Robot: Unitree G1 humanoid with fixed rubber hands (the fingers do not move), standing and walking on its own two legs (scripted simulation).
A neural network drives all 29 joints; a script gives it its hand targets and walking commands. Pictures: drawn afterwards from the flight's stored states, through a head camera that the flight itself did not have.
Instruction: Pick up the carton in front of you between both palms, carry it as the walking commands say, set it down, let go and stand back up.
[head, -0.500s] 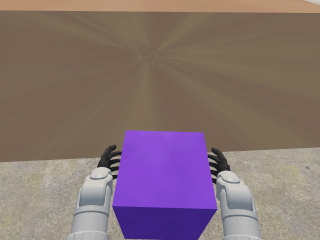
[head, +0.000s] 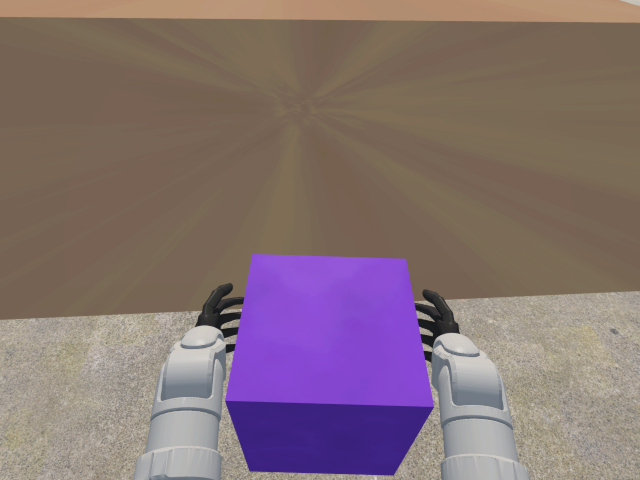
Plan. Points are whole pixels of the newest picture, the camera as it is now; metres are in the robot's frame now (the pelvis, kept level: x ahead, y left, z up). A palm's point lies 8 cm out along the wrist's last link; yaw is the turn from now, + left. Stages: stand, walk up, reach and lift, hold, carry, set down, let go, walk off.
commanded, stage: hold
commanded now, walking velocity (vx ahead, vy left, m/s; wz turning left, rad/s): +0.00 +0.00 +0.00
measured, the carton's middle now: (325, 368) +0.29 +0.00 -0.02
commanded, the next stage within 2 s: carry in 0.84 s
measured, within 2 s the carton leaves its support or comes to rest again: neither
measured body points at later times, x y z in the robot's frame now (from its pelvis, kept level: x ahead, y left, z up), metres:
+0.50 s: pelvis +0.01 +0.00 +0.00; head -0.04 +0.00 +0.45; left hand +0.30 +0.15 +0.04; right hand +0.30 -0.15 +0.04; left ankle +0.02 +0.13 -0.74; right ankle +0.02 -0.13 -0.74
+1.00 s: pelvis +0.02 +0.00 -0.01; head -0.02 +0.00 +0.44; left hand +0.32 +0.15 +0.05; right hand +0.32 -0.15 +0.05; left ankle +0.01 +0.13 -0.74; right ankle +0.01 -0.13 -0.74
